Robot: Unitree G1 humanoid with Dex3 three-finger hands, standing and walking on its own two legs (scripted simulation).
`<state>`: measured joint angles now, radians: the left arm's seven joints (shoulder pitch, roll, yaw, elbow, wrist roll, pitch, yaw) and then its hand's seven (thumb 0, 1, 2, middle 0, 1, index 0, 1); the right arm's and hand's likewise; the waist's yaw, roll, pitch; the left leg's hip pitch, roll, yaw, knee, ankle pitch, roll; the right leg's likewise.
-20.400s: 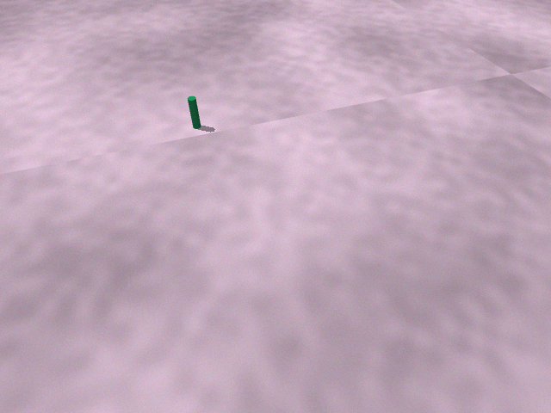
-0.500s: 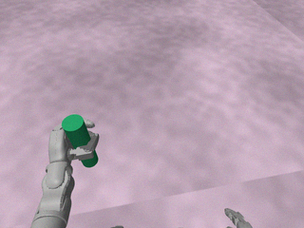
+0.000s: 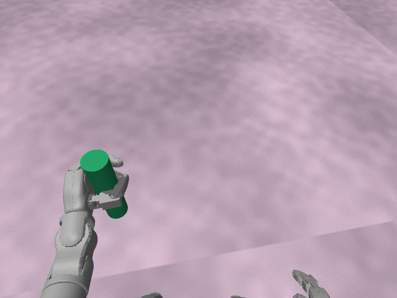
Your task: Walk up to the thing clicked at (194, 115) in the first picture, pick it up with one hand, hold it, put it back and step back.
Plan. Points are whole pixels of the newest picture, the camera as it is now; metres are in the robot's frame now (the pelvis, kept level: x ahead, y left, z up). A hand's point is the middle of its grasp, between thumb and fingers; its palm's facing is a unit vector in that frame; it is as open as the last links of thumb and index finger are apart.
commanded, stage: hold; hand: left
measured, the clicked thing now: (107, 188) +0.33 +0.19 +0.02
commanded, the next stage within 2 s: crouch in 0.54 s
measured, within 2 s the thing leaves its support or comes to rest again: neither
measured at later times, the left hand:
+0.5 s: hand (112, 183) +0.33 +0.18 +0.04, palm faces +0.19 -0.98 -0.02, open 6.2 cm
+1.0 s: hand (118, 196) +0.33 +0.18 -0.03, palm faces +0.21 -0.98 -0.02, open 6.2 cm
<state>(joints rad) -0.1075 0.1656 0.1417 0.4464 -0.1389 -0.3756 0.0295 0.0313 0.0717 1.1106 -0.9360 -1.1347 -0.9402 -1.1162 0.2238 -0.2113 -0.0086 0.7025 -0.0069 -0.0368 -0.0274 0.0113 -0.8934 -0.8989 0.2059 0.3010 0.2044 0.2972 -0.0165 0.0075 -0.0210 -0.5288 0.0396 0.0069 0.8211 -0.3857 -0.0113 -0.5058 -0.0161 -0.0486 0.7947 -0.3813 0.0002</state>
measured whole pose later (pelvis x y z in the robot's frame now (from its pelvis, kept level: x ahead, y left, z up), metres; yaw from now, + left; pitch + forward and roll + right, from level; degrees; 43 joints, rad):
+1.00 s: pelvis -0.01 +0.00 -0.03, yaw +0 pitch +12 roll -1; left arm -0.21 0.17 0.20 0.65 -0.12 -0.52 0.03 0.03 0.07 1.11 -0.94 -1.13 -0.94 -1.12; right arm 0.19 -0.22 -0.03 0.70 -0.03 -0.06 0.01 0.01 -0.89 -0.90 0.21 0.30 0.21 0.30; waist -0.04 -0.02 -0.04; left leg -0.77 0.04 0.00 0.99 -0.43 -0.01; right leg -0.75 -0.02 -0.05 0.97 -0.43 0.00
